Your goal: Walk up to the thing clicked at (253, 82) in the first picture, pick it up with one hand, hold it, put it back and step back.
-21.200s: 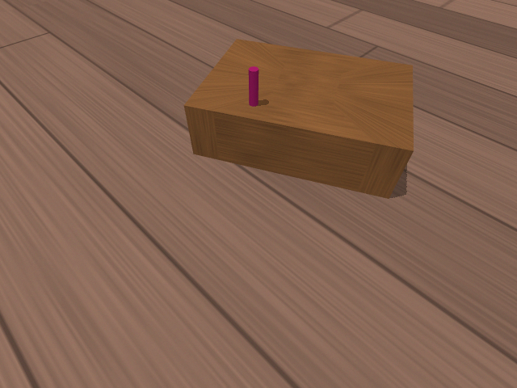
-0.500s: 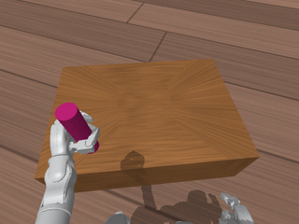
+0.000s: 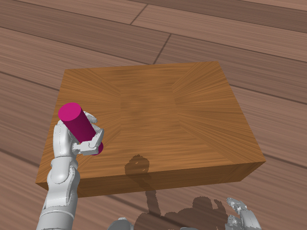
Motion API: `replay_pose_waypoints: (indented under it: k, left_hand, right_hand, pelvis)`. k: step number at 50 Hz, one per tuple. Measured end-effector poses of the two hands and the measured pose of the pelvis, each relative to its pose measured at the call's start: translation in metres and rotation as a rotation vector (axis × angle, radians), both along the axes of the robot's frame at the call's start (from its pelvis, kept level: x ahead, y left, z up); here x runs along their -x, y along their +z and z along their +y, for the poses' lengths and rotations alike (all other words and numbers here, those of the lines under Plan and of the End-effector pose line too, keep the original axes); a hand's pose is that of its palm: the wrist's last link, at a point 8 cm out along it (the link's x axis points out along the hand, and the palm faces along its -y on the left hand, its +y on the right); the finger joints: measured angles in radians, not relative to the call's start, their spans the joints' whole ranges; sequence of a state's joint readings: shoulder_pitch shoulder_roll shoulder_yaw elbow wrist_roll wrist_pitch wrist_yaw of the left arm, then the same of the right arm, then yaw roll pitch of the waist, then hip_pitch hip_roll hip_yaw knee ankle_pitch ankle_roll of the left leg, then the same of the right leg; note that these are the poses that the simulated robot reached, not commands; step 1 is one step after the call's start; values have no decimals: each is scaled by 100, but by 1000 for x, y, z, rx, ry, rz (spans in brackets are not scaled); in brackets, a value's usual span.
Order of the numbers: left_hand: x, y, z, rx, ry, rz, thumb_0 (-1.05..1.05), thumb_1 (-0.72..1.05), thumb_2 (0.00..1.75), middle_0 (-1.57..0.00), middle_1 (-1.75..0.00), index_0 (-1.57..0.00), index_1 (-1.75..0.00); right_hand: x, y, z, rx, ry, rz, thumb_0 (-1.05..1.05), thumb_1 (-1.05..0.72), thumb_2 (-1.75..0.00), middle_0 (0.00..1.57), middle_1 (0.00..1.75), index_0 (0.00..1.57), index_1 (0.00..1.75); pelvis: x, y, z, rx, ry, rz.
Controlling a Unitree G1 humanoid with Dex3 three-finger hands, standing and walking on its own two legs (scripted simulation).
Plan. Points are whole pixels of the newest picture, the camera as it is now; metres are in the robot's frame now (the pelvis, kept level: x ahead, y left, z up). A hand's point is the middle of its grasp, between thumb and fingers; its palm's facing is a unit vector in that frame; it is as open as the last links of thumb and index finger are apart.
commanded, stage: crouch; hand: left
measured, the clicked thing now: (84, 132) +0.33 +0.17 +0.07
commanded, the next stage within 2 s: lower in 1.44 s
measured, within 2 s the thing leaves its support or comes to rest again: neither
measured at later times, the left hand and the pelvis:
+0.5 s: hand (94, 139) +0.37 +0.18 -0.04, palm faces +0.18 -0.98 +0.03, open 6.5 cm; pelvis -0.02 +0.00 -0.05, yaw -1 degrees
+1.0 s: hand (99, 136) +0.45 +0.20 -0.15, palm faces +0.19 -0.98 +0.00, open 6.5 cm; pelvis -0.05 +0.01 -0.16, yaw -4 degrees
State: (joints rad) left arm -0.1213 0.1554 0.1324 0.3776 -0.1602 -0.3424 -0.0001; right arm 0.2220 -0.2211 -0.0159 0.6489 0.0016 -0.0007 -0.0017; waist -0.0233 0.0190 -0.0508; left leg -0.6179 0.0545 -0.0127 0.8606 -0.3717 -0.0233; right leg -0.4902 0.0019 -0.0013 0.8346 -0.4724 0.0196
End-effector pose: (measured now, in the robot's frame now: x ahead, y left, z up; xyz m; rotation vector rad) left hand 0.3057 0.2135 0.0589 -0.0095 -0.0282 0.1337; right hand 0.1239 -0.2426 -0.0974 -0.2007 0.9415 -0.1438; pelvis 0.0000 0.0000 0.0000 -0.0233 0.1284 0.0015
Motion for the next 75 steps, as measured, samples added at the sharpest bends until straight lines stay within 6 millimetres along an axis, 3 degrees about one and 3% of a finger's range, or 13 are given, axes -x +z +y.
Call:
replay_pose_waypoints:
  k: [11,18,23,29,34,39,45,56,75]
  left_hand:
    - [0,-5,4,4,18,21,-1,-2,118,-89,-124,-93,-124]
    - [-13,-40,6,25,22,62,-1,-2,118,-89,-124,-93,-124]
    - [-29,-80,14,25,32,76,-1,-2,119,-88,-125,-93,-125]
    - [-58,-126,27,-7,34,19,-1,-2,119,-88,-126,-92,-126]
    - [-83,-153,33,-4,32,0,-1,-2,119,-89,-125,-93,-125]
    - [-96,-174,33,1,34,33,-1,-3,120,-89,-125,-93,-125]
    - [-101,-195,32,9,53,51,-1,-3,120,-89,-124,-93,-124]
    - [-119,-227,45,-13,58,19,-1,-4,120,-90,-123,-94,-123]
    - [-140,-262,49,-8,49,43,-1,-3,120,-90,-124,-94,-124]
  right_hand:
    - [3,0,2,-2,-5,-2,1,-90,-90,20,30,20,30]
    - [9,-11,-3,21,4,23,1,-89,-90,20,30,20,30]
    - [24,-33,-10,50,8,76,0,-89,-90,20,30,21,30]
    - [51,-78,-16,83,12,178,0,-89,-90,20,30,20,30]
    - [74,-116,-12,72,-6,268,0,-89,-90,20,30,20,30]
    - [93,-141,-2,35,-27,337,0,-89,-90,20,30,20,30]
    - [111,-157,5,14,-41,384,0,-89,-90,20,30,20,30]
    - [131,-182,-9,79,-56,427,0,-90,-90,20,30,20,30]
    - [140,-216,-15,96,-60,458,0,-90,-90,20,30,20,30]
  pelvis:
    - [4,0,1,-2,0,0]
    - [11,-11,0,0,0,59]
    - [18,-33,1,6,-8,142]
    - [25,-77,3,21,-15,261]
    - [30,-108,6,34,-28,328]
    - [34,-124,9,40,-38,365]
    - [39,-139,10,44,-47,394]
    - [54,-175,9,57,-57,441]
    - [59,-208,3,56,-79,487]
